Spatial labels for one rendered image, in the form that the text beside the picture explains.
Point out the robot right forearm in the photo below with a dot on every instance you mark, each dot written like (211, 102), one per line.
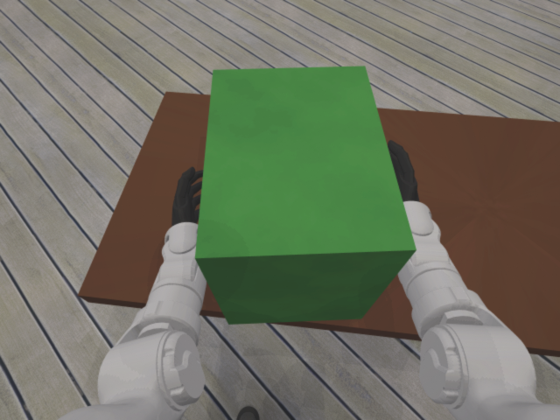
(433, 285)

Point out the left robot upper arm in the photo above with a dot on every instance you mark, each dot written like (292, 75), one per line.
(156, 377)

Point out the robot left forearm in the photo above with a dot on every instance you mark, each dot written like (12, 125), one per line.
(177, 295)

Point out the right robot hand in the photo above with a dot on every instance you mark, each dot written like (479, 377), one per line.
(404, 172)

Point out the table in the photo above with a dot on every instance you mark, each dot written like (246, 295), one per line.
(492, 185)

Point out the left robot hand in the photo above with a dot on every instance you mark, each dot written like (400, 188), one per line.
(183, 209)

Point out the carton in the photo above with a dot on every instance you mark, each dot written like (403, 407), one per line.
(301, 217)

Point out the right robot upper arm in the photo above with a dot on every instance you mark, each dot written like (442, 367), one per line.
(481, 372)

